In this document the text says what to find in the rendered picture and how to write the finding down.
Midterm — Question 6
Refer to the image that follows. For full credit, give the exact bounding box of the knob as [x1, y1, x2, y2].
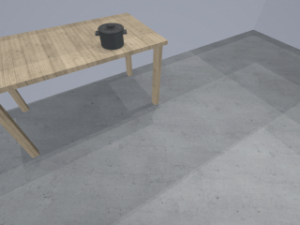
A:
[106, 22, 114, 28]

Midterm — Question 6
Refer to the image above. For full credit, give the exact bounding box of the pot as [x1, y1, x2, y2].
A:
[95, 29, 128, 51]

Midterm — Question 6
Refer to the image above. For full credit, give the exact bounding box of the table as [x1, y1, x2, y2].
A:
[0, 13, 168, 158]

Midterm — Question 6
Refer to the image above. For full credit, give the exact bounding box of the lid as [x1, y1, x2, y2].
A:
[97, 22, 124, 35]

